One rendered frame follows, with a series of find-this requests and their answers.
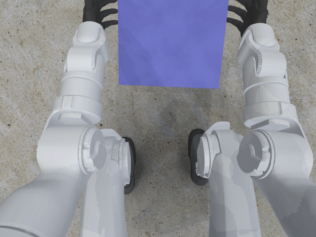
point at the right robot forearm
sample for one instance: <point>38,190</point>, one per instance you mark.
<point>265,82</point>

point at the robot left thigh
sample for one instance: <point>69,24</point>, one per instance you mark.
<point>102,206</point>

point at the right robot upper arm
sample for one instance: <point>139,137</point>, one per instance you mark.
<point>279,163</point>

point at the carton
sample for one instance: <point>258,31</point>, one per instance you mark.
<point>172,43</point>

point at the robot left hand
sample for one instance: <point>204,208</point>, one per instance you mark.
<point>91,12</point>

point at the robot right shin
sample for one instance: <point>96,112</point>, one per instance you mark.
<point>222,125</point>

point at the robot right hand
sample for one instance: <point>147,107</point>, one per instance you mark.
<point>256,13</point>

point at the left robot forearm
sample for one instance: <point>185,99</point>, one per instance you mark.
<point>82,80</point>

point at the left robot upper arm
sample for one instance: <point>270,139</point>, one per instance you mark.
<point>67,156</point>

